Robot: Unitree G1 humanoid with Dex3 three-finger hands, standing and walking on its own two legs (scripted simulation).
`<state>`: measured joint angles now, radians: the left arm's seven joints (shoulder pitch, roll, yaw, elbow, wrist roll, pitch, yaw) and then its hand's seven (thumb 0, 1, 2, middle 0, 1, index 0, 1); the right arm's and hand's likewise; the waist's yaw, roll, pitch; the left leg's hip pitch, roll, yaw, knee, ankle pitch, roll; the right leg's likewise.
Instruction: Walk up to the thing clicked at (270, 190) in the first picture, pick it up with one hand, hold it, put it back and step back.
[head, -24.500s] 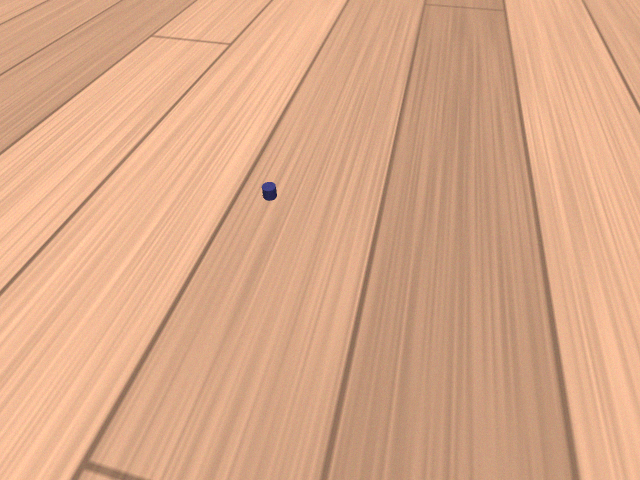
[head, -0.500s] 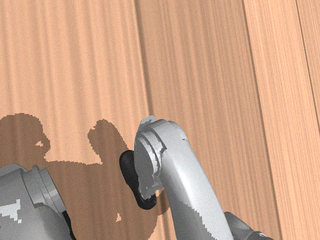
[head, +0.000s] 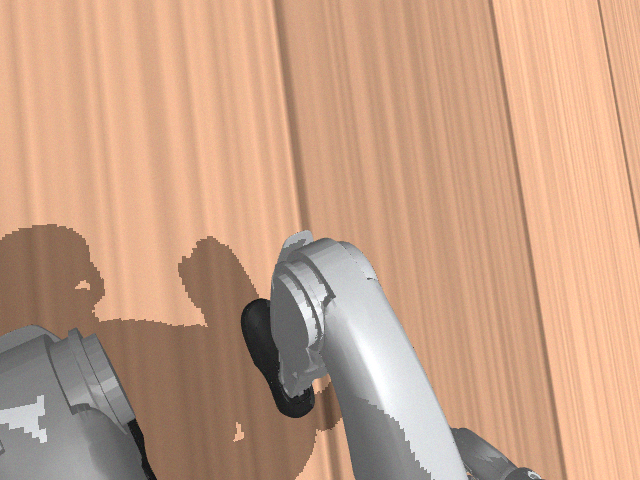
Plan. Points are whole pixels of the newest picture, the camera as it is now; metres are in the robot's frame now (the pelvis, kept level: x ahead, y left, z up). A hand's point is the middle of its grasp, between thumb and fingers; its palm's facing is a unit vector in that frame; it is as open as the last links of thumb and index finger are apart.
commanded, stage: close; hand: left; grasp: from above
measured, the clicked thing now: out of the picture +0.46 +0.32 -0.28
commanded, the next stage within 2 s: settle in 0.26 s
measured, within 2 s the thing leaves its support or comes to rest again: leaves its support in 0.64 s
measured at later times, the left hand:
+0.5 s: hand out of the picture +0.45 +0.31 -0.26, palm faces -0.43 -0.15 -0.89, open 8.1 cm
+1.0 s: hand out of the picture +0.45 +0.33 -0.18, palm faces -0.41 -0.12 -0.90, open 8.0 cm
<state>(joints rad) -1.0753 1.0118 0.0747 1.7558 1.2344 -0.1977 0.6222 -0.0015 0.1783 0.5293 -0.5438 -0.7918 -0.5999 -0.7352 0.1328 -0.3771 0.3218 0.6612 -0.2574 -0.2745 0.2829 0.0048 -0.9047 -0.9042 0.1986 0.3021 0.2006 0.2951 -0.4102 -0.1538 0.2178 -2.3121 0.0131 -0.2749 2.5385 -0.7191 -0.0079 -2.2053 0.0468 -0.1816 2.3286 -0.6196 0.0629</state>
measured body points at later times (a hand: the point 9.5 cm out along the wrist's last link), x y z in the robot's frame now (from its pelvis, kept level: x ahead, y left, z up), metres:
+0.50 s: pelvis +0.00 +0.00 +0.00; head +0.28 +0.13 +0.32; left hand +0.47 +0.31 -0.21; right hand +0.04 -0.25 -0.04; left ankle +0.07 +0.13 -0.28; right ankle +0.13 -0.12 -0.28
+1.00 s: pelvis +0.00 +0.00 +0.01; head +0.24 +0.11 +0.38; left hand +0.46 +0.34 -0.13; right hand +0.07 -0.27 -0.06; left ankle +0.07 +0.13 -0.28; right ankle +0.13 -0.12 -0.28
